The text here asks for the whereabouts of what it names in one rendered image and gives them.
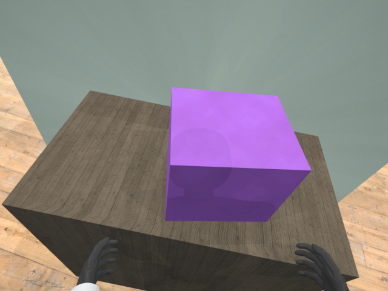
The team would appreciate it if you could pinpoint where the pedestal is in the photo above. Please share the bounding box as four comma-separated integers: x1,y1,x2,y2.
2,91,359,291

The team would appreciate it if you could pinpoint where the left robot hand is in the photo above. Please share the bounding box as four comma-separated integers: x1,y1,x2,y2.
77,237,118,285

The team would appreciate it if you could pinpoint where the right robot hand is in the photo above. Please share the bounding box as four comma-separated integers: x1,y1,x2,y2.
295,243,350,291

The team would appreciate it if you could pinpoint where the carton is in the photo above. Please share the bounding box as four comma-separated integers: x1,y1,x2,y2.
165,87,312,222

